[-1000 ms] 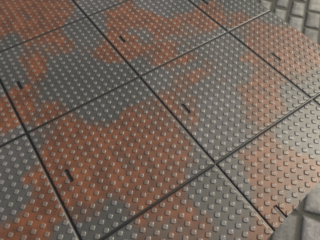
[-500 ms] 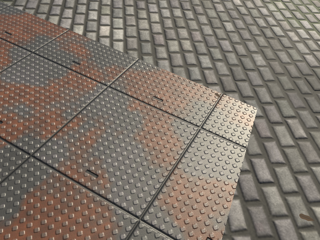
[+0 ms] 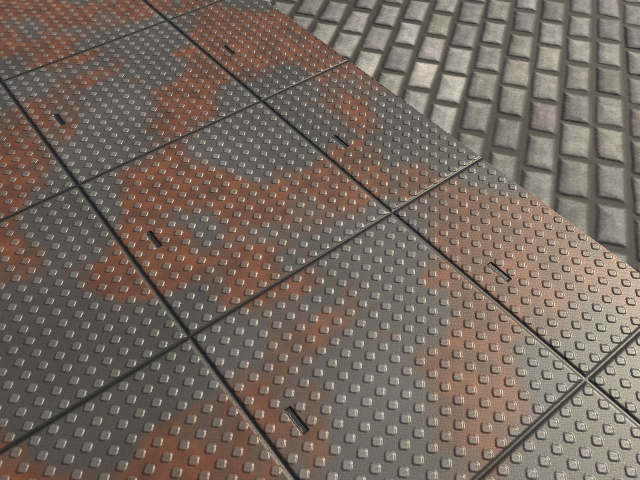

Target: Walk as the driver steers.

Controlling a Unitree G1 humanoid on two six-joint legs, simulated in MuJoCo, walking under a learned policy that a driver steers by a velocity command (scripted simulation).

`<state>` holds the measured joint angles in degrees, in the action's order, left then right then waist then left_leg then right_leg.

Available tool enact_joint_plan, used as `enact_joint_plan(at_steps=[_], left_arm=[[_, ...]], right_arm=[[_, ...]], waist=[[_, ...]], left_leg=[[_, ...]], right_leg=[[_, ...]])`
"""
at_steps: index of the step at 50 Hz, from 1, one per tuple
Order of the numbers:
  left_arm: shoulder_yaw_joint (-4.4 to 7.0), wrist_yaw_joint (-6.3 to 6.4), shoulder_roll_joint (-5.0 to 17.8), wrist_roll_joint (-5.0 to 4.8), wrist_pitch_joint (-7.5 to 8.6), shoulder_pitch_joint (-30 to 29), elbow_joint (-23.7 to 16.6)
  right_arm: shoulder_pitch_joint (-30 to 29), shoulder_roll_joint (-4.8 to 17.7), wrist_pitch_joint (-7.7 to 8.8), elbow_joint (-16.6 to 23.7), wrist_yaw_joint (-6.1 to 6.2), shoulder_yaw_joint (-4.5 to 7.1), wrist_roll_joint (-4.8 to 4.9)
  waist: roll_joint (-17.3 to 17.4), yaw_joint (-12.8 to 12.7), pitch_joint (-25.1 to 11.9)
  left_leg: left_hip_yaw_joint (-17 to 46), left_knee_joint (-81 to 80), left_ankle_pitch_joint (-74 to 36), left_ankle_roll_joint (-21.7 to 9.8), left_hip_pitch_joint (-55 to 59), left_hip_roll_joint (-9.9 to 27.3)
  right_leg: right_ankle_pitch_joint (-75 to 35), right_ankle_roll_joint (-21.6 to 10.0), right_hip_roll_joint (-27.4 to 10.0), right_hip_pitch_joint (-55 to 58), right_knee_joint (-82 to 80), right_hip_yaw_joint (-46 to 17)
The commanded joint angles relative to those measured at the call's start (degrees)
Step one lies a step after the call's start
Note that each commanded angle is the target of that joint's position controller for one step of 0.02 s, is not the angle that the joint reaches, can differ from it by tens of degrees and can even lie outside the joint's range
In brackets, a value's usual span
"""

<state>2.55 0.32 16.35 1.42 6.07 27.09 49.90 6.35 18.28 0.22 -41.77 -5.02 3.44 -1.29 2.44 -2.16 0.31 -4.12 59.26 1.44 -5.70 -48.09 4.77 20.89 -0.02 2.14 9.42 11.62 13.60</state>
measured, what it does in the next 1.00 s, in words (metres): walks ahead, turning left: left foot, then right foot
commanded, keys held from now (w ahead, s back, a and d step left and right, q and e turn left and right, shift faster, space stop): w+q+shift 0.38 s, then q+shift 0.34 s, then e+shift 0.28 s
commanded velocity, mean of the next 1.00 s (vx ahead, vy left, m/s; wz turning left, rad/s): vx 0.59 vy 0.00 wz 0.72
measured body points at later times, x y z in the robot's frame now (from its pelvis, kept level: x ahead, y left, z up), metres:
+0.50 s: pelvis +0.45 +0.04 +0.00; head +0.49 +0.06 +0.45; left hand +0.61 +0.34 -0.05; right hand +0.55 -0.24 -0.11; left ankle +0.27 +0.04 -0.72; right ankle +0.71 -0.02 -0.69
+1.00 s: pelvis +0.63 +0.12 +0.01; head +0.64 +0.15 +0.46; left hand +0.46 +0.32 -0.13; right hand +0.94 +0.11 -0.07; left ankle +0.62 +0.23 -0.72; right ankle +0.71 +0.01 -0.71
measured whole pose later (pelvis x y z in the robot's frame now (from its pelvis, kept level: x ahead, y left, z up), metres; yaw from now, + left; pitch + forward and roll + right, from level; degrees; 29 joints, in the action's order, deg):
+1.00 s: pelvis +0.63 +0.12 +0.01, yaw +42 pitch +0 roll -2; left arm 1.5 -1.2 15.6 0.1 0.4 21.4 45.8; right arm 3.0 12.6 -0.7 -37.2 -0.4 -0.9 -2.0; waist -0.1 -5.6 2.9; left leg 0.8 31.7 10.9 -1.8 -21.3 0.1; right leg 25.0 0.5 -1.8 -15.9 37.3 5.2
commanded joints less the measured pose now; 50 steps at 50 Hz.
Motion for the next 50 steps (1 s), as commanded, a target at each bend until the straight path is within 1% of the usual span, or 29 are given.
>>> enact_joint_plan(at_steps=[1, 3, 5, 6, 7, 8, 9, 10, 11, 12, 15, 18, 22, 25, 26, 27, 28, 29, 30, 31, 32, 34, 40, 43, 46, 47, 48, 49, 50], left_arm=[[0.24, 0.61, 5.1, -0.04, 1.45, -6.0, -3.5], [1.15, 1.72, 9.1, 0.24, 0.51, -4.3, -3.2], [2.44, 2.59, 13.3, 1.14, -1.46, -8.9, -4.8], [2.61, 2.14, 13.6, 1.25, -2.16, -11.5, -6.1], [1.97, 0.7, 9.2, 1.05, -1.87, -13.5, -6.0], [-0.1, -0.06, 3.7, 0.22, -0.55, -6.5, -12.8], [-0.39, 0.07, 6.7, 0.71, 1.04, -12.2, -14.6], [-0.67, -0.05, 7.1, 0.59, 1.89, -14.4, -15.0], [-0.91, 0.01, 6.8, 1.06, 1.76, -15.3, -15.1], [-1.31, 0.13, 6.0, 2.27, 0.71, -15.0, -14.4], [-2.02, -0.23, 4.7, 3.33, -2.91, -15.1, -15.1], [-3.1, -1.21, 2.9, 1.81, -2.91, -26.1, -19.7], [-3.45, -1.24, 2.4, 0.63, -1.97, -30.2, -20.8], [-1.97, 0.36, 6.5, 0.83, -1.06, -23.7, -19.5], [-1.07, 0.99, 8.6, 0.39, -0.52, -15.2, -17.3], [0.01, 1.51, 11.7, 1.09, 0.13, -4.6, -14.8], [0.48, 1.7, 14.5, 2.35, 0.14, 2.1, -13.8], [1.63, 1.0, 15.9, 2.01, -0.71, -1.6, -14.8], [1.14, 1.46, 10.3, 1.08, -1.59, -9.7, -17.5], [-0.76, 1.56, 4.4, 0.93, -1.99, -13.0, -17.5], [-1.3, 1.47, 3.0, 1.29, -2.52, -13.8, -16.5], [-0.82, 1.54, 4.4, -0.06, -2.62, -12.4, -14.4], [0.44, 0.21, 7.1, 0.19, -1.48, -12.9, -11.2], [0.24, -0.98, 7.0, -0.51, -2.0, -13.4, -10.0], [0.42, -1.81, 7.4, -1.87, -3.24, -12.0, -8.3], [0.59, -1.96, 7.1, -1.51, -3.58, -8.9, -7.6], [-0.03, -2.11, 4.2, -1.01, -4.02, -5.2, -8.8], [-0.57, -1.53, 1.9, -1.89, -5.46, -0.7, -9.0], [0.61, -1.04, 6.2, -1.35, -7.02, -4.0, -8.7]], right_arm=[[-5.8, -0.9, 0.62, 5.8, -0.91, -1.83, 0.05], [-2.6, 1.0, 0.49, 4.8, -0.49, -1.57, 0.41], [16.0, 5.6, 0.34, -0.1, 0.54, 0.37, 0.63], [27.9, 8.8, 0.54, -4.0, 1.71, 2.15, 0.49], [25.4, 11.6, -0.3, -4.1, 3.28, 4.23, 2.25], [17.7, 19.0, -1.02, -1.3, 3.37, 4.98, -0.61], [18.9, 17.4, -1.23, 0.7, 3.81, 5.33, 0.05], [18.0, 14.0, -0.77, -0.7, 4.54, 4.61, 0.06], [16.3, 11.0, 0.04, -1.5, 4.77, 3.75, 0.16], [14.1, 10.2, 1.06, -1.2, 5.06, 3.28, 0.19], [11.8, 8.3, 3.45, -0.6, 4.8, 2.14, 0.8], [13.0, 8.5, 4.25, -0.5, 4.48, 2.5, 0.92], [18.0, 10.0, 3.39, -2.3, 4.12, 3.52, 1.72], [17.4, 11.7, 2.74, -2.2, 5.15, 4.15, 1.43], [13.8, 12.5, 2.96, -1.0, 5.13, 4.39, 1.57], [11.7, 8.7, 3.45, 0.5, 5.07, 3.55, 2.36], [14.5, 0.3, 3.16, 2.2, 5.95, 1.57, 2.49], [24.6, 4.1, 2.31, 4.3, 6.77, 1.77, 4.07], [21.2, 7.6, 1.19, 1.7, 6.84, 2.42, 1.62], [15.0, 8.2, 0.38, 2.5, 5.98, 2.76, 0.72], [12.9, 7.4, -0.42, 2.9, 5.0, 2.87, 0.18], [11.4, 5.1, -2.7, 4.2, 3.28, 2.41, -0.44], [7.5, 0.7, -3.21, 7.5, 2.25, 0.09, -0.57], [5.3, 0.1, -2.52, 6.5, 2.51, -1.13, -0.29], [5.9, 0.0, -1.01, 4.8, 3.66, -1.82, -1.02], [6.1, 2.2, -0.19, 4.6, 4.25, -1.55, -1.55], [7.8, 6.3, 0.43, 5.6, 4.97, -1.09, -2.25], [5.6, 10.1, -0.5, 6.3, 5.99, 0.18, -0.56], [6.0, 9.2, -1.0, 6.3, 6.59, 0.54, 0.73]], waist=[[-4.4, 3.8, 9.8], [-7.0, 6.0, 4.4], [-9.6, 16.1, -6.2], [-7.3, 20.7, -11.1], [4.8, 18.4, -8.1], [15.2, 6.5, -13.3], [2.8, 11.1, -18.3], [-2.8, 8.5, -7.5], [-7.7, 4.8, -1.5], [-8.7, 2.5, 1.4], [-7.3, -0.9, 4.4], [-4.5, 2.4, 7.3], [-1.8, 7.2, 3.3], [0.8, 4.3, -3.0], [0.9, -1.1, -6.6], [-0.5, -5.8, -12.5], [-13.0, -4.6, -18.7], [-21.0, 0.9, -33.1], [-11.5, 0.9, -28.0], [-8.9, 0.3, -17.6], [-7.3, 1.0, -12.6], [-10.3, 1.9, -6.0], [-10.4, 4.7, -5.5], [-11.8, 4.0, -5.0], [-9.6, 4.8, -4.1], [-6.3, 4.1, -4.3], [3.1, 2.8, -8.7], [13.0, 1.8, -11.3], [10.7, 4.7, -9.5]], left_leg=[[-6.2, -11.6, -3.4, -2.9, 9.6, -2.6], [-9.6, -14.5, -1.0, -4.7, 18.3, -7.7], [-6.8, -14.3, 5.5, -7.3, 38.0, -10.8], [-2.1, -19.6, 7.9, -9.2, 53.2, -11.1], [6.0, -24.3, 12.1, -10.6, 61.3, -7.5], [38.1, -29.8, 12.1, -22.1, 73.7, 6.9], [49.3, -40.5, 25.1, -24.0, 73.4, 9.8], [48.6, -46.3, 29.1, -20.6, 62.6, 9.8], [43.8, -47.2, 25.6, -17.7, 52.2, 7.7], [38.4, -47.0, 20.7, -16.0, 44.0, 4.6], [29.2, -48.8, 14.4, -15.4, 27.4, -1.8], [25.1, -50.7, 8.4, -12.8, 21.8, -5.9], [23.3, -41.4, -21.8, -7.0, 32.5, -7.1], [26.4, -27.4, -32.4, -1.2, 38.9, -8.5], [26.0, -16.6, -29.8, 0.7, 37.5, -9.9], [23.5, -2.6, -15.8, 2.3, 31.0, -11.8], [14.7, 16.4, 39.8, 2.7, 18.3, -16.3], [13.4, 27.8, 36.9, 3.8, 12.5, -14.6], [11.3, 25.4, 27.5, 3.9, 12.5, -9.4], [9.3, 21.9, 23.2, 5.0, 11.2, -8.4], [8.7, 20.3, 22.1, 6.1, 10.6, -6.8], [7.7, 16.6, 22.2, 7.0, 12.9, -4.8], [7.5, -2.7, 13.7, 5.1, 21.1, -5.4], [5.3, -16.5, 9.4, 4.7, 30.1, -7.3], [3.4, -32.2, 2.0, 4.0, 39.5, -7.2], [6.1, -36.4, -3.2, 3.5, 43.8, -3.8], [18.6, -35.6, -22.0, 1.6, 50.1, 11.3], [22.8, -35.7, -26.1, -6.8, 48.2, 18.7], [22.0, -37.6, -20.5, -9.7, 44.8, 17.8]], right_leg=[[-56.0, -0.7, -13.0, -12.4, -4.9, 2.8], [-79.9, 0.0, -14.1, -6.5, 4.1, 3.0], [-90.5, -0.7, -16.6, -8.0, 27.8, 1.0], [-79.0, -1.7, -15.6, -15.7, 46.4, -0.4], [-20.0, -0.8, -3.5, -31.1, 70.3, -1.0], [7.6, 2.2, 1.7, -55.1, 89.2, -9.0], [3.1, 1.1, -0.4, -59.4, 88.3, -18.9], [0.4, 0.4, -3.5, -60.5, 81.0, -19.6], [-1.2, 0.5, -6.5, -56.8, 73.0, -19.5], [-0.3, 1.1, -7.7, -52.7, 69.9, -19.2], [0.2, 3.9, -10.2, -44.7, 57.5, -17.3], [-14.8, 4.9, -9.8, -40.5, 39.9, -14.6], [-27.0, 2.6, -2.7, -34.7, 24.0, -11.8], [-24.1, 1.3, 1.8, -23.1, 16.5, -14.5], [-28.6, 0.7, 0.1, -14.2, 13.1, -16.0], [-33.0, -0.7, -7.5, -0.8, 14.8, -20.2], [-64.1, -1.5, -26.7, 12.8, 23.4, -32.8], [-62.6, -10.7, -36.7, 19.1, 21.5, -51.2], [-46.8, -10.7, -30.6, 9.3, 17.5, -45.3], [-42.1, -9.1, -25.2, 0.3, 15.3, -35.0], [-40.7, -8.1, -22.5, -4.6, 13.7, -29.7], [-45.1, -8.0, -20.7, -14.1, 10.6, -22.0], [-48.6, -9.7, -19.5, -23.2, 7.1, -13.2], [-43.6, -8.0, -16.0, -26.1, 7.1, -10.6], [-34.8, -5.7, -12.6, -25.9, 11.7, -13.3], [-29.6, -3.4, -10.5, -27.2, 14.7, -13.7], [-8.4, -0.8, -7.4, -30.4, 22.2, -12.0], [13.6, -0.2, -1.7, -33.4, 31.6, -9.7], [16.4, -0.3, -1.1, -36.0, 42.3, -12.2]])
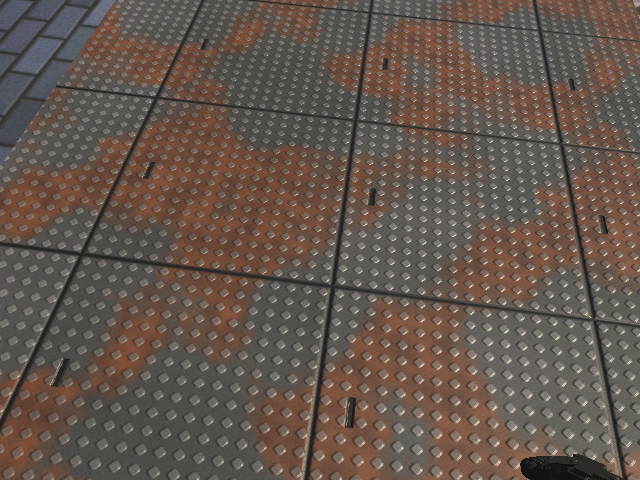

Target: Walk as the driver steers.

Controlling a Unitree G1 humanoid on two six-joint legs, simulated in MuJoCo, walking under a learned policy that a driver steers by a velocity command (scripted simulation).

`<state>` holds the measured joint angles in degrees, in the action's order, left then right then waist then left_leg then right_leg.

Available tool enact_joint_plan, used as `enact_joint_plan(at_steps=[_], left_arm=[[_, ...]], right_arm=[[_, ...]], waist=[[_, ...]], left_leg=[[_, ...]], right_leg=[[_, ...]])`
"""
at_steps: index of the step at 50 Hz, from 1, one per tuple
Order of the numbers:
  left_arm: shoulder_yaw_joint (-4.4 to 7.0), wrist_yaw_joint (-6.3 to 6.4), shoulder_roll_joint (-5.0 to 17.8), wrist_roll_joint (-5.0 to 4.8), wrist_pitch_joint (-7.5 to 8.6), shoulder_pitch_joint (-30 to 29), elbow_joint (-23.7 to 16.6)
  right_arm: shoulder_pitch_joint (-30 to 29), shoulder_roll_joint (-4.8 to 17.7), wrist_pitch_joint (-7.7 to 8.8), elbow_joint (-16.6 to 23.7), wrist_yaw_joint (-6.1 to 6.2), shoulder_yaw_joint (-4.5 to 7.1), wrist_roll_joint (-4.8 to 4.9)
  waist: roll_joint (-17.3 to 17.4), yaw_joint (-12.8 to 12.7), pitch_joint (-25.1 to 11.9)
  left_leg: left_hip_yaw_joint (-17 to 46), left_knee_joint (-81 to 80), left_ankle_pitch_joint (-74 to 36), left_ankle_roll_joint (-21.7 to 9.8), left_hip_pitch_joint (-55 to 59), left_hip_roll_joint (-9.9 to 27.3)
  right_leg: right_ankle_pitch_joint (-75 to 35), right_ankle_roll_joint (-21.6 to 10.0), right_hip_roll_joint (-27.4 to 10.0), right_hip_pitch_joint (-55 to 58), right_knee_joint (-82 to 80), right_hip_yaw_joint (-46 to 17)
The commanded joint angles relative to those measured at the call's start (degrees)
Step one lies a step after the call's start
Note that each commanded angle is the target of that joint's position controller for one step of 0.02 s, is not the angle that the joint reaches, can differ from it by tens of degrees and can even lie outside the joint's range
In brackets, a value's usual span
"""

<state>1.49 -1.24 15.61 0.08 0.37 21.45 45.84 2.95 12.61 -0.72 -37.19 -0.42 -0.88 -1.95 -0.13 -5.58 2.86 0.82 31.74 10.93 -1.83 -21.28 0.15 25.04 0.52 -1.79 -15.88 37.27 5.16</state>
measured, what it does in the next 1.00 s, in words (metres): steps on the spot, turning right: right foot, then left foot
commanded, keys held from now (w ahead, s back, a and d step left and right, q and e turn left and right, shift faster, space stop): e+shift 0.78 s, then shift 0.22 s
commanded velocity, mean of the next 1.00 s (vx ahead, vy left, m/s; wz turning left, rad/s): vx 0.02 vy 0.00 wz -0.77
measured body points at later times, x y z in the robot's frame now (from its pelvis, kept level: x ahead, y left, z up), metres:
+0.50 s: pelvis -0.01 -0.03 +0.01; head +0.01 -0.07 +0.45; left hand +0.21 +0.20 -0.08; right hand +0.00 -0.34 -0.11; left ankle +0.07 +0.10 -0.66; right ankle -0.04 -0.10 -0.73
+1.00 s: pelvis +0.02 -0.01 +0.01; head +0.07 -0.02 +0.46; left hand +0.32 +0.09 -0.11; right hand -0.09 -0.30 -0.07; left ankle +0.11 +0.04 -0.73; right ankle -0.11 -0.07 -0.65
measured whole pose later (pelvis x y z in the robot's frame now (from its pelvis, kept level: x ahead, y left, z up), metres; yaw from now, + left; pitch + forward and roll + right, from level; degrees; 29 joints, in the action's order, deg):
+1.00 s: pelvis +0.02 -0.01 +0.01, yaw -49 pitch +0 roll -1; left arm 5.0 -1.7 20.8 0.7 -4.3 11.8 39.9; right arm 9.5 15.9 -0.9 -38.8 1.7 1.3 -1.1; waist -3.3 0.0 4.0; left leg 1.5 25.1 11.5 -1.8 -14.1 -0.9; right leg 25.3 2.6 7.6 -25.1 61.6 -8.6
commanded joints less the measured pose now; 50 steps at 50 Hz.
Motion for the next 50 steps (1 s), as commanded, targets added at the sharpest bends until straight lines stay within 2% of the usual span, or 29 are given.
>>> enact_joint_plan(at_steps=[1, 2, 3, 4, 6, 9, 12, 14, 15, 16, 17, 18, 19, 20, 22, 23, 25, 29, 32, 37, 39, 40, 41, 42, 43, 44, 45, 47, 50], left_arm=[[2.6, 0.6, 7.8, 0.09, -2.15, -0.1, -5.1], [3.2, 0.78, 7.9, 0.22, -2.67, 0.3, -4.6], [3.5, 0.81, 7.6, 0.52, -3.22, 1.0, -4.3], [3.66, 0.83, 7.0, 0.88, -3.65, 1.6, -3.9], [3.65, 0.6, 5.5, 0.61, -4.21, 0.3, -4.8], [3.04, -0.62, 3.2, 0.32, -4.93, -3.8, -7.3], [3.32, -1.47, 4.1, 0.06, -5.13, -5.4, -9.2], [3.51, -1.73, 4.2, -0.07, -4.85, -4.3, -9.5], [3.83, -1.59, 4.9, 0.07, -4.44, -2.3, -8.8], [4.73, -0.94, 8.8, 0.98, -3.77, -0.9, -8.5], [7.03, -0.45, 19.0, 1.16, -3.4, -0.5, -10.3], [7.44, 0.17, 17.6, 1.6, -3.69, 2.4, -9.9], [6.67, 0.74, 15.5, 1.34, -3.92, -0.7, -10.1], [6.13, 1.1, 13.7, 1.0, -4.28, -5.7, -11.1], [5.44, 1.31, 11.3, 0.18, -4.26, -10.7, -12.7], [5.31, 1.11, 10.9, -0.11, -4.12, -9.7, -12.6], [5.67, 0.94, 11.6, -0.25, -3.86, -7.3, -12.0], [6.31, 1.15, 13.0, 0.27, -3.97, -4.9, -11.8], [6.64, 0.97, 13.9, 0.66, -3.93, -5.0, -12.0], [6.9, 0.28, 14.3, 0.8, -3.77, -8.2, -12.3], [6.69, 0.2, 13.6, 0.32, -3.55, -11.0, -12.6], [6.15, 0.38, 12.1, -0.18, -3.28, -11.7, -12.7], [4.89, 0.58, 7.1, -0.29, -2.95, -6.5, -12.3], [5.36, 1.13, 9.5, 0.94, -3.04, -5.3, -12.4], [6.19, 1.13, 13.2, 2.24, -3.21, -6.2, -11.6], [6.19, 0.69, 12.8, 1.94, -3.33, -6.2, -10.5], [5.85, 0.23, 11.6, 1.46, -3.61, -5.7, -9.4], [5.15, -0.59, 10.1, 0.67, -4.08, -4.9, -8.4], [4.15, -0.42, 8.6, 0.25, -4.47, -8.5, -8.6]], right_arm=[[8.0, 12.6, -0.28, 1.4, 2.42, 4.12, 1.57], [4.9, 10.2, -0.56, 1.7, 2.8, 3.39, 1.3], [2.5, 8.9, -0.5, 2.0, 3.22, 3.06, 1.21], [1.7, 8.0, -0.34, 2.4, 3.48, 2.94, 0.99], [2.0, 6.9, 0.01, 2.3, 3.62, 2.9, 0.6], [2.7, 7.4, 0.52, 1.7, 3.33, 3.56, 0.22], [4.1, 9.4, 0.61, 1.2, 2.62, 4.76, -0.15], [4.0, 10.8, 0.38, 1.0, 2.2, 5.53, 0.34], [5.2, 10.8, 0.12, 0.4, 1.95, 5.84, 0.51], [7.7, 9.4, -0.43, -0.1, 1.45, 5.81, 0.49], [4.0, 6.3, -1.28, 5.1, 1.72, 4.71, 0.88], [-1.5, 7.9, -1.82, 5.8, 2.23, 4.7, -0.2], [0.3, 7.6, -1.82, 5.1, 2.03, 4.67, 0.59], [2.3, 8.4, -1.23, 3.7, 1.78, 4.91, 1.16], [5.4, 9.8, -0.55, 1.7, 1.54, 5.41, -0.32], [5.8, 9.7, -0.65, 1.3, 1.32, 5.39, -0.42], [5.3, 8.8, -0.91, 1.6, 1.13, 4.96, 0.09], [2.8, 9.0, -1.03, 2.6, 1.36, 4.46, 0.42], [1.8, 9.6, -0.57, 2.9, 1.46, 4.26, 0.64], [3.4, 10.6, 0.3, 2.7, 1.97, 4.09, 1.66], [6.5, 11.0, 0.73, 2.1, 2.72, 4.22, 1.76], [9.0, 12.0, 1.14, 1.4, 3.3, 4.54, 1.41], [7.5, 15.9, 1.13, 2.2, 3.86, 5.18, 0.9], [4.4, 18.9, 0.61, 3.6, 3.33, 5.58, 0.36], [6.3, 15.7, 0.28, 2.9, 2.78, 5.17, 0.39], [4.8, 12.3, 0.17, 3.0, 2.35, 4.25, 0.95], [3.2, 11.1, 0.12, 3.1, 2.1, 3.97, 0.96], [3.3, 11.0, 0.28, 2.6, 2.32, 3.97, 0.76], [7.5, 11.3, 0.63, 0.7, 2.1, 4.36, 0.89]], waist=[[11.1, 7.0, -8.7], [9.4, 4.9, -6.5], [9.9, 3.4, -5.1], [9.6, 3.0, -5.4], [8.0, 3.3, -6.3], [9.4, 4.5, -6.2], [10.9, 5.5, -7.6], [9.1, 4.1, -8.0], [5.5, 3.1, -7.8], [-6.4, 2.6, -4.3], [-21.9, 2.4, -0.1], [-11.9, -0.8, -0.9], [-9.4, 1.9, -0.9], [-7.2, 4.5, 0.0], [-7.6, 5.9, -3.4], [-6.1, 5.5, -5.0], [-4.4, 4.6, -5.7], [-6.4, 2.5, -5.1], [-6.6, 2.2, -5.2], [-7.8, 3.8, -5.7], [-7.8, 6.4, -5.3], [-5.4, 7.7, -5.9], [6.4, 4.4, -8.5], [12.6, 4.1, -6.8], [8.2, 4.5, -6.5], [6.1, 3.8, -5.1], [5.7, 3.5, -4.0], [8.7, 3.7, -4.7], [9.0, 6.0, -5.2]], left_leg=[[13.5, -11.8, -26.1, -13.0, 14.8, 20.3], [10.0, -13.0, -22.3, -11.2, 12.3, 17.9], [6.6, -13.9, -21.1, -10.1, 10.1, 16.5], [4.4, -13.8, -21.5, -9.9, 9.3, 15.9], [1.9, -13.4, -20.1, -10.1, 9.8, 16.1], [-0.8, -12.4, -14.5, -9.3, 9.8, 16.9], [-2.1, -10.1, -12.5, -8.1, 9.8, 18.8], [-4.4, -6.0, -9.3, -5.5, 8.0, 19.0], [-7.1, -1.0, -2.8, -2.2, 4.2, 17.5], [-11.7, 11.1, 8.9, 2.5, -3.8, 12.6], [-10.6, 21.4, 27.6, 6.9, -20.5, 0.7], [-0.5, 30.0, 26.8, 6.0, -20.3, 1.5], [1.8, 31.5, 20.9, 5.3, -20.0, 2.0], [2.5, 30.3, 14.0, 4.8, -18.6, 2.8], [1.6, 31.6, 8.3, 4.8, -15.9, 1.5], [1.6, 31.9, 7.9, 5.0, -15.1, 1.0], [2.2, 29.1, 7.7, 5.3, -15.9, 0.4], [3.8, 21.0, 8.3, 5.2, -16.7, -1.1], [4.9, 16.2, 9.3, 4.3, -13.5, -2.7], [5.7, 6.5, 9.9, 2.6, -2.2, -5.4], [5.8, -4.4, 6.3, 2.2, 7.4, -5.3], [7.4, -12.4, 2.1, 1.4, 14.3, -1.5], [19.8, -17.7, 5.4, -2.2, 20.9, 12.3], [33.7, -19.5, 1.3, -8.6, 17.1, 21.0], [30.5, -16.8, -6.3, -11.7, 14.7, 21.3], [24.1, -15.2, -10.6, -11.2, 12.5, 17.9], [17.9, -14.3, -13.8, -10.1, 10.9, 14.1], [11.9, -12.9, -20.9, -9.1, 12.6, 10.6], [10.5, -11.7, -23.4, -9.6, 16.8, 10.8]], right_leg=[[9.8, -1.0, 2.6, -12.6, 22.6, -5.4], [6.8, -0.6, 1.8, -12.7, 24.5, -5.6], [4.4, 0.1, 1.2, -11.8, 25.3, -5.1], [2.9, 0.9, 1.4, -10.8, 27.0, -4.1], [1.5, 1.7, 1.0, -10.3, 25.9, -3.5], [-0.1, 0.9, -0.4, -7.7, 16.0, -2.9], [0.1, -0.6, 0.4, -3.0, 8.1, -0.7], [-3.6, -2.0, 1.5, 2.2, -0.3, 1.2], [-7.5, -3.1, 2.5, 7.0, -6.7, -0.1], [-10.1, -5.0, -3.8, 9.3, -17.8, -12.9], [-26.9, -13.1, -19.5, 8.3, -22.0, -40.0], [-28.9, -16.8, -19.0, 7.5, -21.6, -37.6], [-24.4, -16.4, -15.7, 6.3, -20.5, -32.5], [-21.1, -14.0, -11.4, 4.9, -20.2, -27.6], [-28.4, -12.2, -6.8, 6.2, -18.0, -23.6], [-31.2, -12.0, -6.5, 7.2, -17.1, -23.7], [-31.6, -12.0, -6.0, 9.6, -16.2, -25.3], [-26.4, -12.7, -5.6, 11.9, -15.6, -31.4], [-26.8, -12.9, -5.0, 10.6, -14.7, -35.6], [-32.0, -10.6, -2.5, 5.9, -13.1, -40.9], [-27.2, -7.3, 0.2, 1.0, -12.2, -41.5], [-20.4, -4.6, 2.7, -2.8, -9.2, -38.4], [1.0, -1.3, 8.7, -7.8, 1.5, -28.7], [9.8, 0.1, 15.9, -14.7, 12.3, -16.9], [7.7, 0.7, 10.9, -13.8, 20.9, -16.1], [4.6, 0.8, 9.8, -12.8, 24.1, -15.8], [1.8, 1.3, 9.5, -11.8, 27.1, -15.2], [0.0, 2.3, 9.6, -12.0, 29.2, -12.8], [0.8, 2.9, 9.3, -12.6, 23.5, -12.1]])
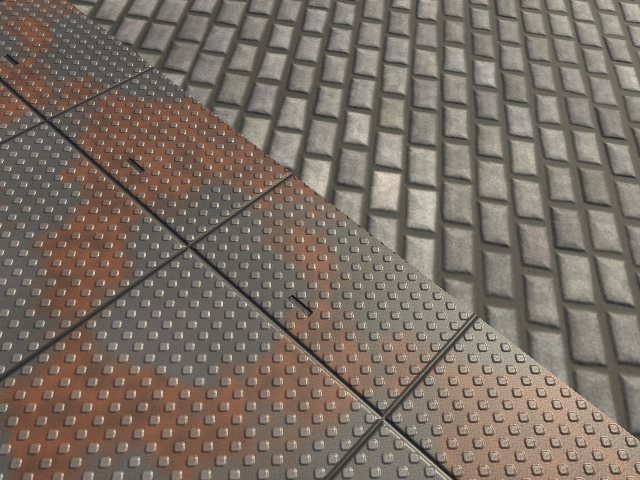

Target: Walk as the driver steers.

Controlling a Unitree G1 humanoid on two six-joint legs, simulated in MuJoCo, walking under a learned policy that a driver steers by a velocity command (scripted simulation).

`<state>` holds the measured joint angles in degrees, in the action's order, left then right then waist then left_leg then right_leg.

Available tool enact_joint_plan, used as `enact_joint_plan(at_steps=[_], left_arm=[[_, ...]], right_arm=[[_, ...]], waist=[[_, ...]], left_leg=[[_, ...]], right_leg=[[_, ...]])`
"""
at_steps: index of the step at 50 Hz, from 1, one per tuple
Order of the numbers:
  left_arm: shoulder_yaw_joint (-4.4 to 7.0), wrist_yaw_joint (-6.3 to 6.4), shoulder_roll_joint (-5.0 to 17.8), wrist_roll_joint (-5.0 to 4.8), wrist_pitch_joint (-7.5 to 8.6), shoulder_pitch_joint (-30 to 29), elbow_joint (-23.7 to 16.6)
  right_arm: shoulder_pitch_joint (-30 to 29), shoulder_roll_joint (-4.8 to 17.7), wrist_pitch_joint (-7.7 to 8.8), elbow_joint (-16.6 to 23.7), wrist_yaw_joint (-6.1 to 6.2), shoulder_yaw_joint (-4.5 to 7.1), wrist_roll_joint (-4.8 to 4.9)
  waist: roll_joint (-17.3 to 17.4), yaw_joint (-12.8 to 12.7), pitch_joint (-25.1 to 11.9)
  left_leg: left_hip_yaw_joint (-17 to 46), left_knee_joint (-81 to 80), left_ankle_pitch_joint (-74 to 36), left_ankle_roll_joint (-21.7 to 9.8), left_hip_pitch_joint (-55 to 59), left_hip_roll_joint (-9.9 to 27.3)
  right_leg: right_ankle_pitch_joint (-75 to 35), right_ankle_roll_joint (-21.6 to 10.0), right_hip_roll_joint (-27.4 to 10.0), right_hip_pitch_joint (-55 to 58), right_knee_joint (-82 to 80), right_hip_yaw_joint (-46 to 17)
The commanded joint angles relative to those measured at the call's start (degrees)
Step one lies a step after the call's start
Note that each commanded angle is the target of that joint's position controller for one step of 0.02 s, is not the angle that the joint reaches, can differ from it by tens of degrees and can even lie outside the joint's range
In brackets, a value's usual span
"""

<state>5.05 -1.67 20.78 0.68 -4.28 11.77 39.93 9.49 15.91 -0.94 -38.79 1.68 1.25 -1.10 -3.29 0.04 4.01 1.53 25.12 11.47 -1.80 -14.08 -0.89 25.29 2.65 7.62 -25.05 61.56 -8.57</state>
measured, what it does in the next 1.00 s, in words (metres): steps on the spot, turning left: right foot, then left foot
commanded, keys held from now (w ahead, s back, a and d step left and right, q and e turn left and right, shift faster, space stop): shift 0.20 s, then q+shift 0.70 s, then w+q+shift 0.10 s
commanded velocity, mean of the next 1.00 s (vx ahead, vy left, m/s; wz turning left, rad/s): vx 0.02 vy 0.00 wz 0.47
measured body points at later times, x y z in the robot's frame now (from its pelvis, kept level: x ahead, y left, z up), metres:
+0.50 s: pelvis -0.01 -0.02 -0.01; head +0.02 -0.01 +0.44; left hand +0.11 +0.26 -0.12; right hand +0.09 -0.29 -0.13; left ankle -0.04 +0.08 -0.70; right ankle -0.03 -0.12 -0.74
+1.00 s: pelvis +0.00 +0.04 +0.00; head +0.02 +0.08 +0.45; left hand -0.02 +0.35 -0.12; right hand +0.24 -0.17 -0.09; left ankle -0.03 +0.08 -0.74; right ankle +0.13 -0.09 -0.69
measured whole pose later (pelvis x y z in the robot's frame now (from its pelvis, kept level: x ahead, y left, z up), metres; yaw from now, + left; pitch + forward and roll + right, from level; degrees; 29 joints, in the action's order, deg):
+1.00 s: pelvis +0.00 +0.04 +0.00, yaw +35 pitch +2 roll -2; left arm 2.3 0.2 19.1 2.3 -2.6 7.2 42.1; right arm 16.5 18.8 -3.0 -39.1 -1.1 4.7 -0.8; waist -1.6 2.2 2.7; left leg 14.7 24.7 11.7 -6.6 -12.7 -10.2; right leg 19.1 3.9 0.7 -28.8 50.1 -6.7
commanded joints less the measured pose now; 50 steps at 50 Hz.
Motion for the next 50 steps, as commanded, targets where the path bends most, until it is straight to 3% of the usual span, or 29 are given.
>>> enact_joint_plan(at_steps=[1, 6, 8, 9, 10, 11, 12, 13, 15, 16, 17, 19, 20, 23, 26, 29, 30, 31, 32, 33, 34, 35, 36, 38, 40, 45, 46, 48, 50], left_arm=[[0.21, 0.11, 2.8, -0.35, 0.06, 0.4, -2.6], [-1.49, 0.93, 0.8, -0.79, -0.01, -0.6, -1.1], [-2.09, 1.44, -0.4, -0.45, 0.67, 2.5, 0.9], [-2.27, 1.81, 0.2, 0.18, 1.33, 2.4, 1.3], [-2.13, 2.12, 3.2, 1.23, 2.17, 1.9, 0.9], [-2.31, 2.43, 5.3, 1.22, 2.59, -2.6, 0.4], [-3.44, 2.51, 0.7, 1.06, 3.14, -4.7, 0.7], [-3.56, 2.72, 0.9, 1.06, 3.38, -6.2, 0.9], [-2.08, 3.86, 5.1, 0.76, 3.19, -3.0, 2.3], [-1.49, 4.14, 6.2, 0.33, 2.87, -1.5, 2.8], [-1.52, 4.2, 5.3, 0.13, 2.57, -0.5, 2.6], [-1.93, 4.35, 2.9, 0.46, 2.19, 0.7, 2.2], [-1.98, 4.45, 2.3, 0.75, 2.1, -0.4, 2.0], [-1.83, 4.52, 2.0, 1.28, 2.27, -3.5, 1.2], [-1.11, 3.9, 3.5, 1.17, 2.73, -4.1, 1.2], [-0.31, 3.11, 5.0, 0.64, 3.07, -4.4, 1.2], [-0.16, 2.92, 5.0, 0.17, 3.11, -4.8, 1.2], [-0.1, 2.56, 4.5, 0.18, 3.29, -2.8, 1.7], [-1.42, 2.24, -0.4, 0.96, 2.97, -3.0, -1.7], [-1.75, 2.98, 0.5, 1.54, 2.03, -8.4, -3.9], [-1.71, 3.11, 1.3, 1.1, 1.87, -7.8, -3.4], [-1.56, 3.02, 1.9, 0.55, 2.3, -7.4, -2.5], [-1.32, 2.99, 2.6, 0.66, 2.84, -7.4, -2.1], [-1.13, 2.59, 3.4, 1.53, 2.7, -5.0, -1.0], [-1.34, 2.22, 2.5, 1.2, 2.26, -4.3, -1.2], [-1.55, 2.66, 2.6, 1.05, 1.68, -6.9, -2.7], [-1.59, 2.47, 3.1, 1.46, 1.9, -6.9, -2.7], [-1.48, 1.98, 3.8, 1.96, 2.5, -8.6, -2.8], [-1.45, 1.7, 4.2, 1.75, 3.58, -11.2, -3.2]], right_arm=[[1.7, 8.2, 0.92, 1.8, -0.07, 2.36, 0.07], [2.8, 9.5, 0.15, -0.5, -1.11, 2.93, -0.36], [2.6, 9.3, -0.49, -1.6, -1.27, 2.84, 0.26], [4.1, 8.6, -0.43, -2.3, -1.27, 2.66, 0.33], [5.9, 6.2, -0.09, -1.9, -1.57, 2.08, 0.29], [5.6, 1.5, 0.06, -0.9, -1.63, 0.37, 1.11], [5.1, 3.6, -0.54, -3.0, -1.36, 0.68, 0.92], [3.8, 4.8, -0.68, -3.2, -1.64, 1.12, 1.05], [1.8, 8.1, -0.52, -2.9, -2.1, 2.4, 0.9], [3.1, 8.4, -0.48, -3.0, -2.32, 2.63, 0.82], [4.0, 7.8, -0.66, -3.4, -2.37, 2.8, 0.85], [4.5, 6.7, -1.61, -3.5, -2.37, 3.34, 0.87], [4.5, 5.9, -2.1, -3.4, -2.44, 3.37, 0.86], [3.3, 4.9, -2.9, -2.4, -3.38, 3.26, 0.86], [2.0, 4.5, -3.19, -0.4, -4.39, 3.21, 1.37], [3.3, 5.1, -3.04, 0.7, -4.64, 3.66, 1.34], [5.3, 5.0, -2.68, 0.4, -4.39, 3.84, 0.93], [8.4, 7.4, -1.9, -0.4, -3.65, 4.64, 0.08], [9.5, 17.6, -0.94, 1.0, -2.9, 6.88, -0.08], [15.0, 19.0, -0.87, 0.2, -3.27, 7.67, 0.8], [13.3, 16.4, -1.05, 0.0, -3.06, 7.15, 1.11], [9.2, 13.8, -1.5, 0.7, -2.57, 6.49, 1.32], [5.1, 12.0, -1.93, 1.8, -2.1, 5.9, 1.41], [3.6, 10.8, -2.08, 2.7, -1.88, 5.44, 1.64], [5.6, 12.0, -1.76, 2.4, -2.15, 5.89, 1.66], [7.4, 13.2, -1.97, 2.7, -1.8, 6.44, 0.95], [8.5, 13.5, -1.92, 2.6, -1.93, 6.57, 0.77], [8.4, 13.7, -1.63, 3.0, -2.64, 6.49, 0.04], [8.9, 13.8, -1.0, 2.8, -3.02, 6.4, -0.31]], waist=[[12.6, 0.9, -6.4], [15.9, 1.7, -6.6], [14.2, -0.8, -6.4], [11.6, -0.8, -6.4], [3.3, 0.4, -8.4], [-7.3, 2.6, -6.0], [-4.6, 1.5, -5.3], [-4.2, 2.2, -3.1], [-7.1, 0.0, -1.9], [-8.6, -0.4, -2.2], [-8.7, -1.4, -2.4], [-3.7, -1.9, -2.2], [-2.0, -1.1, -1.8], [-3.6, -0.8, -1.8], [-5.1, -1.2, -3.9], [-5.2, -0.2, -5.6], [-3.1, 1.6, -6.2], [4.3, 3.4, -7.2], [21.3, 2.4, -6.4], [16.7, 6.1, -9.2], [11.2, 4.3, -6.9], [8.2, 2.7, -3.2], [7.6, 1.2, -2.3], [8.0, 0.5, -5.2], [6.0, 0.7, -6.8], [8.6, 2.2, -5.3], [8.6, 2.8, -7.2], [10.8, 3.5, -5.7], [11.3, 4.3, -3.4]], left_leg=[[9.9, -4.9, -23.0, -9.7, 10.4, 12.1], [9.3, -3.9, -20.0, -9.8, 7.3, 12.1], [7.9, -0.5, -23.0, -7.9, 4.3, 11.1], [7.4, 0.9, -20.0, -5.1, 0.9, 10.4], [4.6, 5.9, -10.2, -1.6, -4.3, 7.8], [0.3, 2.4, 7.5, 0.8, -5.2, 1.6], [1.0, 3.5, 10.9, 1.1, 2.7, 3.5], [1.0, 2.0, 5.9, 0.8, 1.6, 1.9], [0.4, 6.4, 1.6, 0.6, -3.5, -0.2], [-0.4, 10.7, 4.8, 0.6, -6.5, -0.8], [-1.2, 17.9, 13.5, 0.6, -9.7, -1.3], [-1.4, 32.1, 21.8, 1.4, -14.1, -0.2], [-1.1, 33.7, 21.1, 1.8, -14.8, 0.9], [-2.8, 28.9, 17.0, 2.9, -14.0, 1.9], [-4.8, 20.7, 14.7, 2.1, -8.5, 1.8], [-7.3, 12.5, 11.7, 0.3, -3.0, 0.6], [-7.4, 6.5, 6.6, -0.7, 1.7, -0.3], [0.1, -1.5, -0.6, -2.4, 8.6, 1.2], [27.7, -7.1, -18.5, -8.9, 15.8, 18.5], [34.5, -7.0, -28.1, -16.9, 14.5, 22.1], [29.6, -6.4, -23.0, -17.4, 14.4, 19.9], [24.7, -6.9, -18.0, -15.6, 11.4, 16.3], [21.5, -7.2, -15.1, -12.8, 10.4, 12.3], [18.8, -5.9, -22.2, -11.2, 10.6, 9.3], [19.3, -5.0, -24.0, -10.4, 11.5, 8.4], [25.2, -5.4, -12.8, -9.4, 10.3, 6.5], [27.7, -7.5, 0.5, -10.1, 10.2, 5.8], [33.7, -11.9, 24.6, -11.7, 8.6, 5.6], [37.0, -12.8, 28.3, -12.3, 8.0, 5.8]], right_leg=[[1.2, 0.7, -0.5, -2.7, -4.1, 1.9], [2.3, -1.4, -2.3, 9.0, -24.2, 7.4], [-8.6, -2.8, -2.7, 16.8, -39.2, 9.1], [-16.0, -3.8, -4.4, 21.9, -46.0, 6.3], [-15.7, -5.5, -13.7, 27.5, -49.1, -4.8], [-26.9, -10.1, -23.3, 19.5, -48.0, -12.2], [-24.2, -11.7, -22.2, 14.2, -46.0, -7.8], [-22.5, -10.3, -19.0, 14.6, -44.8, -4.3], [-25.7, -9.1, -17.1, 18.2, -43.0, -1.5], [-32.0, -10.3, -18.7, 20.3, -41.8, -1.2], [-38.7, -12.7, -21.6, 21.6, -41.2, -2.0], [-47.5, -17.4, -26.3, 22.0, -41.1, -2.2], [-46.1, -17.3, -26.0, 21.6, -41.3, -0.3], [-40.3, -14.8, -23.5, 22.1, -41.2, 4.9], [-40.2, -13.2, -24.0, 21.8, -39.1, 8.1], [-37.9, -10.8, -25.0, 20.4, -34.1, 10.5], [-33.6, -8.5, -24.2, 17.3, -29.2, 13.0], [-23.3, -4.8, -21.0, 10.8, -18.8, 16.3], [8.2, 0.5, -10.6, -7.9, -3.2, 19.8], [15.7, 0.2, -6.2, -11.1, 4.2, 7.9], [11.3, -0.2, -8.2, -12.8, 7.0, 5.2], [4.8, -0.5, -9.7, -13.1, 5.9, 4.7], [-0.1, -0.5, -10.6, -12.4, 2.8, 4.5], [-3.8, 0.3, -9.6, -9.3, 2.1, 5.1], [-4.9, 0.9, -8.8, -9.1, 0.4, 4.9], [-6.3, 1.5, -7.3, -11.4, -6.5, 3.2], [-6.2, 1.5, -7.1, -10.6, -7.8, 2.9], [-6.0, 1.3, -6.6, -11.4, -11.0, 2.2], [-6.1, 1.3, -6.2, -12.3, -14.5, 1.7]])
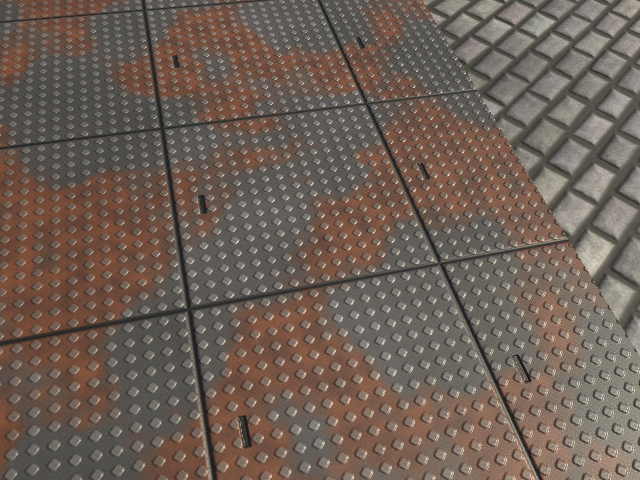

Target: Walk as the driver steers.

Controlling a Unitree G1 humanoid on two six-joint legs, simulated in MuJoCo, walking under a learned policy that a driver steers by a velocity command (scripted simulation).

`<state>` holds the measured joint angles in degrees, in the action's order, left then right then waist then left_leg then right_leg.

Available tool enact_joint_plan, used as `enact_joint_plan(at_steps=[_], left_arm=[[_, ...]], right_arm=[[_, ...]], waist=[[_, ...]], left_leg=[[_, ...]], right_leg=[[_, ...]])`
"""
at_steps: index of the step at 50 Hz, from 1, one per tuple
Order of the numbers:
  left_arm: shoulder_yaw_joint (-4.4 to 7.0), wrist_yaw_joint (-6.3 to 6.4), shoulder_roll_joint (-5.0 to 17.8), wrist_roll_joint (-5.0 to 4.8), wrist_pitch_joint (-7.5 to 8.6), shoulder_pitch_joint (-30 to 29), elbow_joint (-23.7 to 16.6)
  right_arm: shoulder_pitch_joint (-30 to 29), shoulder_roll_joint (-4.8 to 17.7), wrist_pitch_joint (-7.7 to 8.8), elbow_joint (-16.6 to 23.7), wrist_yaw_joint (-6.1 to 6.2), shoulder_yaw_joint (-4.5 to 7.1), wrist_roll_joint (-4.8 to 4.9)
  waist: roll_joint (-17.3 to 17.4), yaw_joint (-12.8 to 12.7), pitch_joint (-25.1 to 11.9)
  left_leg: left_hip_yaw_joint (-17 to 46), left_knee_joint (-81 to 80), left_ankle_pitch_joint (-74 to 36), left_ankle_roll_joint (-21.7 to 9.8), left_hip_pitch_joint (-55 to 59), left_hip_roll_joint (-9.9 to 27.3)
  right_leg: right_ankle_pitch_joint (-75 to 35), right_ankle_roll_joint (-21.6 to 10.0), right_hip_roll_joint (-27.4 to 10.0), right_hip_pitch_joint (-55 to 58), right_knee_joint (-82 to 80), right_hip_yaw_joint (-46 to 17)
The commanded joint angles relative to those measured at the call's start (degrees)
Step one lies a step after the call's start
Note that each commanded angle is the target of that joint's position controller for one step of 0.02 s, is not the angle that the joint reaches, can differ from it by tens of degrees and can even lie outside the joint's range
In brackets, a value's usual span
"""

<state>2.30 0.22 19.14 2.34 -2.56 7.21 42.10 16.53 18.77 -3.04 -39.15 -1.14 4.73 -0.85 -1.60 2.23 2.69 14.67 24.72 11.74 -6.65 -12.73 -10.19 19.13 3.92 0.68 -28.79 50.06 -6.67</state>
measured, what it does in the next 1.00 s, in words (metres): walks ahead: right foot, then left foot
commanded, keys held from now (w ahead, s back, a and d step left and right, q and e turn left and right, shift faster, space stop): w+q+shift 0.02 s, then w+shift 0.44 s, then w+e+shift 0.54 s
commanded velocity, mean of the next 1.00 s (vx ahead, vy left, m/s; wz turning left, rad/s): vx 0.84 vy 0.00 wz -0.08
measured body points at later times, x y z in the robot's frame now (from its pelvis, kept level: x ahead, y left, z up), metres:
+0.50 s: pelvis +0.22 -0.02 +0.00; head +0.25 -0.04 +0.44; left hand +0.12 +0.24 -0.12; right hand +0.47 -0.23 -0.10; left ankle +0.32 +0.15 -0.68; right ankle +0.11 -0.15 -0.74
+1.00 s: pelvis +0.63 +0.05 -0.02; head +0.65 +0.04 +0.42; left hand +0.88 +0.27 -0.10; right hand +0.54 -0.22 -0.16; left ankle +0.45 +0.15 -0.74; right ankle +0.82 -0.07 -0.68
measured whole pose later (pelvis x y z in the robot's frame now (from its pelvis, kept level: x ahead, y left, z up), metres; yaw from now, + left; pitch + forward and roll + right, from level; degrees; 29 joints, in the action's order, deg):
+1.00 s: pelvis +0.63 +0.05 -0.02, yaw -10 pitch +1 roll +2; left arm 2.4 -5.0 18.0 1.1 0.3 2.3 40.3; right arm 27.4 16.6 6.6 -52.6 0.3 2.4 -1.2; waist -1.5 2.7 1.5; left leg -16.7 11.1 22.1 0.3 11.4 -2.3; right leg -2.0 -7.3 -4.4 -46.9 52.0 6.5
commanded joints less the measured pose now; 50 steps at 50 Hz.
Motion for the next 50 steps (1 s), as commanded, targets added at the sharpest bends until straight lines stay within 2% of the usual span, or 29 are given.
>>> enact_joint_plan(at_steps=[1, 6, 8, 9, 10, 11, 12, 13, 14, 15, 18, 24, 26, 28, 30, 31, 32, 33, 34, 35, 36, 37, 38, 39, 42, 45, 48, 49, 50], left_arm=[[1.16, -0.3, 5.6, -0.05, 2.49, -7.9, -5.6], [0.26, -0.79, 3.9, -0.97, 4.55, -7.9, -5.8], [0.31, -0.23, 3.4, -1.73, 5.14, -1.9, -4.2], [0.79, 0.36, 4.3, -1.39, 5.59, 2.6, -2.9], [1.65, 1.07, 7.3, -0.61, 6.3, 8.8, -1.7], [2.78, 1.55, 12.8, 0.61, 6.82, 14.9, -1.7], [3.96, 0.79, 15.5, 0.87, 6.67, 13.7, -0.4], [3.34, 0.07, 11.2, 0.13, 6.68, 11.5, -0.7], [2.51, -0.38, 8.0, -0.44, 7.02, 11.0, -0.9], [2.03, -0.54, 6.7, -0.56, 7.4, 10.9, -0.7], [1.66, -0.59, 5.8, -1.06, 8.71, 14.7, 1.8], [0.86, -1.19, 2.4, -1.98, 9.46, 20.5, 5.5], [0.99, -0.69, 3.3, -1.85, 9.54, 23.0, 7.0], [1.63, -0.23, 6.2, -1.88, 9.26, 22.5, 8.0], [1.92, -0.05, 8.3, -1.93, 9.03, 22.2, 8.8], [2.1, -0.07, 9.4, -1.66, 8.84, 21.9, 9.2], [2.14, -0.23, 9.5, -1.92, 8.83, 19.3, 8.7], [1.15, -0.44, 4.4, -1.58, 9.16, 19.9, 6.8], [-0.07, -0.94, -2.0, -4.32, 9.04, 23.8, 4.2], [1.11, -0.73, 3.5, -3.53, 8.12, 18.9, 4.5], [1.41, -1.21, 3.7, -2.88, 7.6, 14.8, 3.9], [1.12, -1.71, 2.1, -2.57, 7.11, 13.5, 4.0], [1.15, -2.22, 1.0, -1.73, 6.32, 13.2, 4.0], [1.01, -2.78, -0.2, -1.05, 5.23, 13.9, 4.2], [0.66, -3.81, -2.2, -0.76, 3.09, 8.1, 1.4], [-0.08, -4.61, -2.8, -1.13, 2.95, 1.1, -2.1], [-0.54, -5.54, -1.5, -1.67, 3.0, -4.2, -3.5], [-1.15, -5.94, -2.5, -1.34, 3.29, -6.3, -5.6], [-1.04, -5.99, -1.4, -1.24, 3.37, -7.0, -5.7]], right_arm=[[2.3, 11.0, 1.53, 2.9, -0.22, 2.9, -0.58], [1.2, 9.0, 3.63, 1.9, -0.6, 1.77, -0.27], [-1.6, 7.8, 3.89, 2.0, -0.61, 1.05, -0.45], [-1.7, 6.8, 4.14, 1.6, -0.43, 0.61, -0.46], [-2.4, 4.5, 4.94, 1.9, -0.35, -0.22, -0.06], [-3.6, 0.1, 6.0, 3.5, -0.31, -1.59, 0.95], [-4.2, 2.1, 6.23, 4.7, 0.21, -1.64, 0.66], [-6.1, 4.5, 6.03, 4.1, 0.25, -1.38, -0.27], [-6.5, 5.1, 6.18, 3.2, -0.51, -1.29, -1.16], [-5.7, 4.9, 6.24, 2.6, -1.28, -1.33, -1.69], [-8.0, 3.9, 5.89, 3.0, -2.47, -1.7, -2.21], [-22.3, 1.6, 5.99, 7.5, -3.22, -3.67, -2.16], [-26.4, -0.1, 6.32, 9.2, -3.75, -4.77, -1.7], [-25.5, 0.6, 6.54, 9.2, -3.37, -4.87, -1.61], [-18.8, 2.9, 6.84, 7.2, -1.84, -4.0, -1.56], [-9.3, 5.4, 7.02, 4.3, -0.74, -2.9, -1.4], [2.7, 7.8, 7.31, 0.8, 0.46, -1.71, -1.58], [12.8, 12.5, 7.6, -0.9, 1.74, -0.07, -3.02], [11.4, 14.8, 7.44, -0.6, 1.49, 0.44, -3.82], [5.9, 11.0, 7.06, 0.1, 1.39, 0.16, -2.96], [1.8, 6.6, 7.28, -0.1, 1.38, -0.88, -2.55], [0.7, 4.3, 7.64, -1.0, 1.22, -1.25, -2.58], [0.1, 3.4, 8.0, -1.9, 1.42, -1.5, -2.22], [0.6, 2.5, 8.46, -2.8, 1.46, -1.73, -1.77], [1.5, 0.2, 9.99, -5.4, 0.84, -2.11, 0.01], [1.6, -1.1, 10.87, -6.8, 0.59, -2.43, -0.39], [2.2, 0.5, 11.09, -8.1, 1.4, -2.22, -0.54], [3.8, 3.0, 11.36, -8.3, 1.58, -1.97, -0.3], [5.1, 4.2, 11.17, -8.9, 2.04, -1.76, -0.17]], waist=[[9.0, 2.5, -1.4], [9.2, 1.9, -1.3], [7.6, -2.2, -1.0], [4.9, -4.7, -1.5], [-0.5, -7.8, -3.1], [-11.1, -9.9, -8.0], [-8.9, -7.4, -4.9], [-2.1, -6.0, -0.2], [-0.5, -5.6, 0.2], [-1.9, -4.7, -0.6], [-5.2, -4.8, 0.8], [-4.0, -7.0, 4.9], [-4.2, -8.0, 5.5], [-4.6, -6.1, 4.2], [-5.6, -2.0, -1.4], [-5.7, 2.8, -7.1], [-4.2, 9.3, -12.6], [4.2, 11.2, -21.5], [18.8, 5.5, -29.3], [11.5, 5.1, -20.2], [7.0, 3.6, -11.2], [4.7, 2.0, -6.1], [5.6, 0.2, -3.8], [6.8, -1.2, -1.9], [6.6, -2.9, 2.7], [6.2, -3.8, 5.7], [2.7, -3.3, 5.3], [4.1, -4.0, 7.1], [3.7, -4.3, 6.0]], left_leg=[[24.4, -11.8, 26.9, -7.5, 6.5, 14.9], [21.6, -9.8, 19.1, -6.2, 0.3, 13.9], [20.1, -8.6, 18.7, -4.5, -9.4, 12.7], [18.2, -4.6, 19.8, -3.1, -15.0, 10.9], [13.2, 5.4, 22.0, -1.0, -22.5, 7.6], [0.8, 25.0, 20.7, 1.9, -27.2, 0.6], [-2.0, 34.6, 15.8, 1.9, -36.1, 1.0], [-2.2, 39.4, 10.2, 2.1, -38.5, 5.3], [-2.6, 39.9, 6.3, 2.4, -37.8, 6.4], [-3.2, 39.3, 4.0, 2.8, -35.8, 7.6], [-5.1, 38.9, -0.9, 3.8, -35.6, 8.3], [-16.0, 23.0, -8.9, 5.4, -34.0, 12.3], [-18.2, 16.0, -10.2, 5.0, -27.6, 12.1], [-18.3, 11.8, -7.7, 3.8, -21.9, 10.8], [-18.7, 9.5, -2.7, 2.3, -8.6, 7.0], [-18.4, 9.0, 0.4, 1.4, 2.9, 5.3], [-15.3, 7.2, -0.5, 0.7, 19.2, 8.9], [-0.4, 5.5, 22.6, 0.4, 33.3, 23.5], [29.7, -6.2, 43.8, -2.6, 39.6, 37.0], [29.4, -10.7, 43.8, -2.2, 30.9, 35.0], [18.2, -9.7, 32.5, -1.7, 23.0, 32.5], [10.7, -11.1, 20.4, -1.5, 15.9, 30.6], [4.7, -12.6, 15.6, -0.5, 11.3, 28.5], [0.2, -14.1, 13.0, 0.0, 7.8, 27.5], [-10.9, -17.7, 2.4, 1.7, 5.5, 25.9], [-23.4, -19.1, -11.4, 3.5, 2.4, 21.4], [-30.8, -20.7, -26.5, 5.4, 5.4, 17.8], [-31.5, -18.6, -39.2, 5.9, 5.7, 20.8], [-32.2, -15.7, -54.3, 6.6, 9.6, 21.3]], right_leg=[[-0.4, 0.0, 0.9, -8.5, -4.9, -0.4], [-3.9, -1.8, 0.9, 3.1, -15.0, 2.4], [-7.2, -3.8, 0.6, 18.4, -22.5, 3.9], [-6.4, -4.7, 0.7, 27.4, -24.3, 4.2], [0.5, -6.2, -4.8, 36.9, -26.8, -2.0], [21.9, -10.0, -18.4, 42.2, -35.6, -23.2], [33.9, -13.4, -23.6, 37.6, -40.9, -40.6], [30.9, -12.9, -22.5, 33.9, -39.4, -35.9], [25.6, -11.6, -18.5, 32.1, -38.2, -28.1], [21.1, -10.5, -15.5, 30.5, -38.8, -22.2], [13.9, -11.3, -11.6, 27.6, -42.2, -14.5], [-6.8, -13.4, -8.9, 25.0, -47.8, -4.5], [-18.6, -14.0, -10.3, 24.1, -49.3, -4.6], [-32.1, -14.1, -11.7, 27.1, -46.6, -3.7], [-57.7, -13.0, -12.1, 28.3, -36.4, -1.9], [-64.0, -12.3, -11.6, 26.8, -25.0, -1.3], [-55.8, -11.4, -9.4, 17.6, -10.1, -0.3], [-28.4, -11.9, -4.6, 6.4, 9.3, 1.6], [6.0, -11.2, 1.7, -8.0, 26.1, 1.3], [1.1, -11.9, -1.2, -13.5, 29.7, 0.7], [-3.5, -11.6, -3.9, -14.7, 27.9, 1.4], [-5.0, -11.1, -5.7, -13.2, 25.7, 1.8], [-5.1, -10.5, -6.8, -11.9, 24.2, 1.9], [-5.0, -9.9, -7.7, -10.7, 23.9, 2.3], [-8.8, -9.1, -9.2, -15.8, 23.4, 3.7], [-18.1, -9.2, -8.0, -16.0, 16.3, 7.4], [-23.6, -11.1, -4.0, -10.3, 3.4, 14.4], [-24.3, -12.2, -4.4, -7.9, -2.1, 15.3], [-24.0, -13.1, -1.6, -5.4, -4.3, 18.1]])
Next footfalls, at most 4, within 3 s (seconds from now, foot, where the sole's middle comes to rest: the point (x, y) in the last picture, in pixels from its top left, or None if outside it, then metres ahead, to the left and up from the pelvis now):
0.20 right None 0.15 -0.14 -0.78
0.64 left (229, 460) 0.49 0.15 -0.78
1.10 right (314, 285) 0.92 -0.04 -0.78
1.54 left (317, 195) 1.22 -0.05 -0.78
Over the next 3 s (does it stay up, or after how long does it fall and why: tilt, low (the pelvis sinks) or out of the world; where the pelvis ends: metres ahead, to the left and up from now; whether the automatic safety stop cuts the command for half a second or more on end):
stays up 1.24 -0.44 -0.01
